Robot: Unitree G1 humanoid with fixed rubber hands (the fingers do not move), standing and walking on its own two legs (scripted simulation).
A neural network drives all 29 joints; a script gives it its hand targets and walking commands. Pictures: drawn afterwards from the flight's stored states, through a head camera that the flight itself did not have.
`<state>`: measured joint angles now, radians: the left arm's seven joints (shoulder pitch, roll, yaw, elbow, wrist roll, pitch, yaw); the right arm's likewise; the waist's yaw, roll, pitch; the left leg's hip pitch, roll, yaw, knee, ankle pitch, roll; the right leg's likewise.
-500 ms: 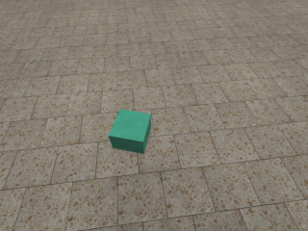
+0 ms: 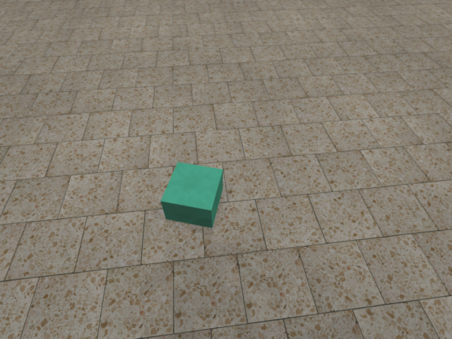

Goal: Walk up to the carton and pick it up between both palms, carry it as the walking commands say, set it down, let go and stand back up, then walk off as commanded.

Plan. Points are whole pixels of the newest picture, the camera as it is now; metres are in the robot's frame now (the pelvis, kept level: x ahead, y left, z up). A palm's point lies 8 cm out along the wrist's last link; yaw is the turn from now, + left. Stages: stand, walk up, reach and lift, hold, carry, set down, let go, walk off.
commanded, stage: stand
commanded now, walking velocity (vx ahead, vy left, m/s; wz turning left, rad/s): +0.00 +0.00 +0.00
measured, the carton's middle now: (194, 194) +0.90 +0.15 -0.70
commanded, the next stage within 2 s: walk up in 0.36 s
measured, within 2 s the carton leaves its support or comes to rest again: neither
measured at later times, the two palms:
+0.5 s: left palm out of the picture +0.09 +0.29 -0.12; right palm out of the picture +0.08 -0.28 -0.13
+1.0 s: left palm out of the picture +0.09 +0.33 -0.17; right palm (312, 334) +0.16 -0.17 -0.14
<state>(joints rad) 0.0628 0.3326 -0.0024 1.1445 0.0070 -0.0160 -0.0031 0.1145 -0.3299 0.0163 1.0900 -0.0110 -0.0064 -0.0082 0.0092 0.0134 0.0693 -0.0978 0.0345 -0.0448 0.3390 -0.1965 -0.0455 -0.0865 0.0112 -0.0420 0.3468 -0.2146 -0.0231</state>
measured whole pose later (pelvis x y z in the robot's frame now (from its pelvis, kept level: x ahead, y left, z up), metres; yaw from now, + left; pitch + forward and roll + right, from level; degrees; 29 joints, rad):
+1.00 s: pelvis +0.11 +0.07 -0.02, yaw +7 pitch -2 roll +0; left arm 0.27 0.28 0.03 1.10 0.03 0.01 -0.05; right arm 0.27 -0.18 -0.01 1.04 -0.05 -0.05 0.03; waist -0.02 -0.07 0.05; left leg -0.27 0.04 0.07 0.60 -0.30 -0.01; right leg -0.37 -0.09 -0.06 1.08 -0.37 0.01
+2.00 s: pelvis +0.46 +0.12 -0.02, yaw +9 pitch -1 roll +2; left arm 0.24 0.16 0.01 1.08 0.00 0.02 0.03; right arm 0.08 -0.08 -0.02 1.02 -0.02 -0.01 -0.03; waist 0.05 -0.07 0.09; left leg -0.30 0.02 0.16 0.51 -0.19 0.02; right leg -0.28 -0.07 -0.06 0.71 -0.40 0.02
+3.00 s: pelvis +0.45 +0.11 -0.01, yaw +11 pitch +2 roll +0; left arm 0.30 0.15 0.05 1.13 0.02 0.00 0.05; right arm 0.14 -0.18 -0.05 1.06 0.00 0.05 -0.03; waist 0.06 -0.02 0.06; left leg -0.24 0.01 0.01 0.58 -0.38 -0.02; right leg -0.23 -0.02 -0.10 0.46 -0.26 -0.02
